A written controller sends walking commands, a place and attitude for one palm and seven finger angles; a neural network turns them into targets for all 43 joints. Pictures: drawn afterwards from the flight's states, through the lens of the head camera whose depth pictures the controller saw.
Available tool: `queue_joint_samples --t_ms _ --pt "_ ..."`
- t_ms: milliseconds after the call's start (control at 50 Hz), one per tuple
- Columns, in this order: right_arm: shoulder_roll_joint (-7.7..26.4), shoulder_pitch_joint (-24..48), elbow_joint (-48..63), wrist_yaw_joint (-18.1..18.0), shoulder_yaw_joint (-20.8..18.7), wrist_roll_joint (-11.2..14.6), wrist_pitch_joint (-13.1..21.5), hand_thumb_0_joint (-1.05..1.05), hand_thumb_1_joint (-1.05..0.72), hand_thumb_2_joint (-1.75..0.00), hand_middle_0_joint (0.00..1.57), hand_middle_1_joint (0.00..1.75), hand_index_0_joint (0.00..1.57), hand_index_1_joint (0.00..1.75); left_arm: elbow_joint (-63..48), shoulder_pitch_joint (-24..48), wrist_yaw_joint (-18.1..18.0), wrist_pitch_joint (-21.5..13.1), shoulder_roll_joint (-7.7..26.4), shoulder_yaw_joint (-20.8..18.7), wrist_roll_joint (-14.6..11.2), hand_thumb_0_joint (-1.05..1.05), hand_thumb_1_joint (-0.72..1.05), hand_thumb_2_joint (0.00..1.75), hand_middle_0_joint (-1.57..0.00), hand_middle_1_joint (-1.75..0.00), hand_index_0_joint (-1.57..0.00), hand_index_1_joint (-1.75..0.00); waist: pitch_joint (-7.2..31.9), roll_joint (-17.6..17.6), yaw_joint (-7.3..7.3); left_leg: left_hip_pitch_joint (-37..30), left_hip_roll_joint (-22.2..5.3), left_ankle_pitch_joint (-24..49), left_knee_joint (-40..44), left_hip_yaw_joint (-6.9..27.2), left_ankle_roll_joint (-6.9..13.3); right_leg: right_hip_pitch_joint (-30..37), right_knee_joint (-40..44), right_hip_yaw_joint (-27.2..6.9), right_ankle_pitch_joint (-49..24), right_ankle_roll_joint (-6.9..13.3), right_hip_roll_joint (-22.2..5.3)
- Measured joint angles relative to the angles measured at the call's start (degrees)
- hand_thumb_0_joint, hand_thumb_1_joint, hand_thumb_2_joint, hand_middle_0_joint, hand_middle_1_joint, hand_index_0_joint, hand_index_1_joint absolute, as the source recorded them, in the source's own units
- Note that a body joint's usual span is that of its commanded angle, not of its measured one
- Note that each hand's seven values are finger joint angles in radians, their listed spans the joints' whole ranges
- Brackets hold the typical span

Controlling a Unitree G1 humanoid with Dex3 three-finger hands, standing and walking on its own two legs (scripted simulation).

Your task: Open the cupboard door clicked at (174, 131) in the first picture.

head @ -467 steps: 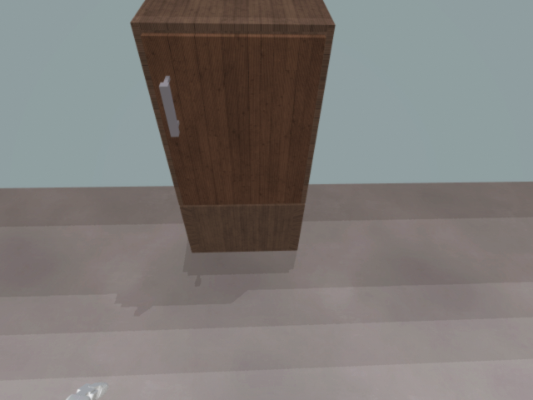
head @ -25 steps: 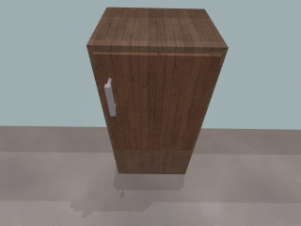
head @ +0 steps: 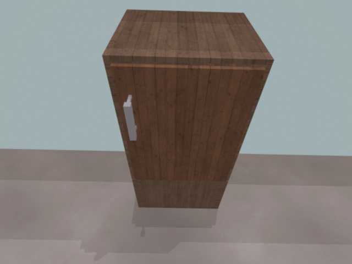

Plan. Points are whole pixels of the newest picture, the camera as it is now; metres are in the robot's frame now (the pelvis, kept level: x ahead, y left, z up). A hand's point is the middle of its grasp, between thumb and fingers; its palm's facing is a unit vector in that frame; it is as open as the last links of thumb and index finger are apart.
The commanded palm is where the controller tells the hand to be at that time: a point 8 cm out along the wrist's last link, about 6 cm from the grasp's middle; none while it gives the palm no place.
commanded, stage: look again from close up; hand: left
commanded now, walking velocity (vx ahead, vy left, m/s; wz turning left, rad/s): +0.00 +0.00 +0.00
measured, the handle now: (131, 118) +0.54 +0.18 +0.01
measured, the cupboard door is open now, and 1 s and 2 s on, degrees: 0 0 0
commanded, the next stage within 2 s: raise the hand with hooked fingers in 0.10 s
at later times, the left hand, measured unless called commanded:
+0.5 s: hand (109, 216) +0.22 +0.16 +0.01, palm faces +0.11 -0.99 -0.02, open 8.0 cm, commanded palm +0.13 +0.23 -0.05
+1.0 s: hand (102, 217) +0.23 +0.19 -0.03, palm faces +0.01 -1.00 -0.01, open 10.9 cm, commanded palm +0.19 +0.26 -0.02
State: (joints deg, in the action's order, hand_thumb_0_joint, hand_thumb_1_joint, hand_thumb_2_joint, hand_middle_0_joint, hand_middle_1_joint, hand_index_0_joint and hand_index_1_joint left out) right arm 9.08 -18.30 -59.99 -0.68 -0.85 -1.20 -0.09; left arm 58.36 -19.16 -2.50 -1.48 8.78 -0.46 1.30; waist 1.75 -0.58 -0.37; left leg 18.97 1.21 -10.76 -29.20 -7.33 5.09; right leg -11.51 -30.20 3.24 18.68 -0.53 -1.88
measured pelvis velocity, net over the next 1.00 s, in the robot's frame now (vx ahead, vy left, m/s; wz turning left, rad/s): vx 0.02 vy -0.04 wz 0.05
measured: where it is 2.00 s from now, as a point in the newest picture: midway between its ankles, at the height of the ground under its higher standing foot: outside the picture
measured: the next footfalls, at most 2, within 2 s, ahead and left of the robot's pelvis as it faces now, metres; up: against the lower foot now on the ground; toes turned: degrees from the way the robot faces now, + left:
none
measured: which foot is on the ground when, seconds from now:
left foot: down 0.00-1.00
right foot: down 0.00-1.00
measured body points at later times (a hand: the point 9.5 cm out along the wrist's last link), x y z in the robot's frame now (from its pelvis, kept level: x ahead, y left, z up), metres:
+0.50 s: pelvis +0.01 -0.02 -0.04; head +0.02 -0.02 +0.41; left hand +0.21 +0.22 +0.01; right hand +0.20 -0.27 -0.11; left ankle +0.06 +0.06 -0.73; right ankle +0.01 -0.11 -0.73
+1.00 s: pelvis +0.02 -0.04 -0.07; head +0.09 -0.04 +0.38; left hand +0.23 +0.25 -0.03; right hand +0.20 -0.26 -0.16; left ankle +0.06 +0.06 -0.73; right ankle +0.01 -0.11 -0.73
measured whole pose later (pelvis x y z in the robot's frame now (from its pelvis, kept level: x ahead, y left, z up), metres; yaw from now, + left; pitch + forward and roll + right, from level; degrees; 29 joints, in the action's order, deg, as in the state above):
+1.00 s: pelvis +0.02 -0.04 -0.07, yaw +3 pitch +14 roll -1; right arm 11.4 -13.7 -32.8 -3.4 1.2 2.6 9.2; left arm 7.7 -18.7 24.8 -15.8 17.2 -16.5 -21.3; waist 7.5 -2.1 -0.7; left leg 49.4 -1.7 -25.5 -60.5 -2.3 1.7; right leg -43.3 -59.4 5.9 30.6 3.7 3.0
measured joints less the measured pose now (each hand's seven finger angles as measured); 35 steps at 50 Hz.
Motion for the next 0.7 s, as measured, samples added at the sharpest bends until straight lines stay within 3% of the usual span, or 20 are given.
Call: queue_joint_samples --t_ms 220,240,260,300,340,380,440,520,560,600,640,700 --pt "0.7 3.2 -0.1 0.1 0.9 0.6 1.3 0.01 -0.92 -0.9 0.2 0.3 0.2 0.3 1.4 0.4 0.0 0.2 1.0 0.9 -0.1 0.0 0.91 0.9 -0.19 -0.3 -0.19 -0.3 -2.3 1.5 0.32 -1.6 -0.6 -0.9 0.7 0.0 -0.5 2.5 3.0 -0.1 -0.4 -0.3 0.7" --pt "0.9 2.4 2.6 0.0 1.1 1.3 1.6 0.01 -0.92 -0.9 0.2 0.3 0.2 0.3 -7.7 -2.3 0.0 4.2 0.8 0.1 -2.3 0.01 0.91 0.9 -0.19 -0.3 -0.19 -0.3 -2.5 1.5 -0.15 -0.9 -0.6 -1.3 -0.2 0.4 -0.5 2.2 2.6 0.2 -0.2 -0.3 0.7" --pt "1.0 1.1 5.4 -0.6 1.4 2.0 4.0 0.01 -0.92 -0.9 0.2 0.3 0.2 0.3 -19.2 -5.6 -0.5 5.9 0.9 -0.6 -3.9 0.01 0.9 0.9 -0.2 -0.3 -0.2 -0.3 -2.6 2.0 0.07 -0.7 -0.3 -1.4 -0.4 0.3 -0.7 1.1 0.6 0.2 0.4 0.4 0.4" --pt "1.3 -0.3 8.5 -1.8 1.7 2.9 9.5 0.01 -0.91 -0.9 0.2 0.3 0.2 0.3 -36.3 -9.2 -3.2 2.7 1.7 -0.5 -6.0 0.02 0.9 0.9 -0.2 -0.31 -0.2 -0.31 -1.6 2.9 0.5 -0.5 0.9 -1.1 0.3 0.2 -1.1 -2.3 -5.3 -0.7 1.8 1.4 -0.3" --pt "2.3 -0.3 12.0 -1.9 1.3 3.4 12.2 0.01 -0.91 -0.9 0.2 0.3 0.2 0.3 -47.3 -8.6 -4.3 0.3 1.7 -0.5 -8.4 0.02 0.88 0.89 -0.2 -0.32 -0.2 -0.32 -0.7 2.4 -0.3 0.3 2.2 -0.8 -0.1 0.9 -1.2 -4.8 -7.9 -0.8 2.5 1.8 -0.4" --pt "3.6 1.1 15.5 -1.8 1.0 3.0 13.5 0.01 -0.91 -0.9 0.2 0.3 0.2 0.3 -52.4 -5.2 -3.1 -4.8 1.4 -1.5 -9.7 0.02 0.86 0.88 -0.2 -0.34 -0.2 -0.34 0.2 1.6 -1.4 3.1 3.1 -1.9 -3.5 1.6 -1.2 -7.6 -7.7 -0.6 2.6 2.3 -0.2" --pt "5.1 4.3 19.1 -1.1 0.1 2.3 13.0 0.01 -0.91 -0.9 0.2 0.3 0.2 0.3 -51.6 -1.0 2.8 -14.9 0.4 -4.6 -12.1 0.01 0.81 0.86 -0.2 -0.37 -0.2 -0.37 3.7 -0.6 -1.88 10.4 1.7 -5.0 -11.2 2.3 -1.3 -14.1 -13.7 0.1 4.1 2.3 0.9" --pt "4.5 7.7 24.0 0.3 -1.2 2.2 12.1 0.01 -0.91 -0.9 0.2 0.3 0.2 0.3 -48.8 -1.9 15.2 -27.2 2.0 -7.4 -14.9 0.0 0.73 0.82 -0.21 -0.42 -0.21 -0.42 6.6 1.7 -0.9 19.9 -0.5 -9.5 -21.5 2.3 -1.9 -23.2 -23.0 0.3 8.2 3.6 2.6" --pt "5.0 8.6 26.8 0.5 -1.7 2.6 11.7 0.01 -0.91 -0.9 0.2 0.3 0.2 0.3 -46.9 -3.8 19.7 -28.5 2.9 -8.1 -15.6 0.0 0.68 0.81 -0.21 -0.45 -0.21 -0.45 6.5 2.7 -0.36 23.5 -1.1 -11.3 -25.9 3.0 -2.4 -26.3 -26.7 1.2 10.0 4.5 3.1" --pt "5.7 9.0 29.3 0.2 -2.2 2.8 11.5 0.01 -0.91 -0.9 0.2 0.3 0.2 0.3 -45.9 -6.4 22.1 -26.9 3.4 -8.9 -16.3 0.0 0.63 0.79 -0.22 -0.48 -0.22 -0.47 6.3 3.3 0.42 26.8 -1.6 -12.9 -29.5 4.0 -3.0 -29.0 -29.6 2.2 11.5 5.0 3.4" --pt "6.3 9.1 30.8 -0.4 -2.5 2.8 11.5 0.01 -0.91 -0.9 0.2 0.3 0.2 0.3 -46.5 -9.1 22.2 -25.8 3.9 -10.1 -17.0 0.01 0.59 0.77 -0.22 -0.51 -0.22 -0.5 6.2 3.4 1.31 29.6 -2.1 -14.2 -32.5 5.3 -3.6 -31.0 -31.6 3.4 12.7 5.4 3.9" --pt "6.3 9.1 30.7 -1.6 -2.7 2.4 12.2 0.01 -0.91 -0.9 0.2 0.3 0.2 0.3 -51.7 -12.1 20.2 -28.0 4.6 -12.2 -18.1 0.01 0.51 0.74 -0.23 -0.55 -0.23 -0.55 6.1 2.8 2.7 32.5 -2.7 -15.8 -36.0 7.3 -4.1 -32.6 -33.4 5.4 13.9 6.0 4.7"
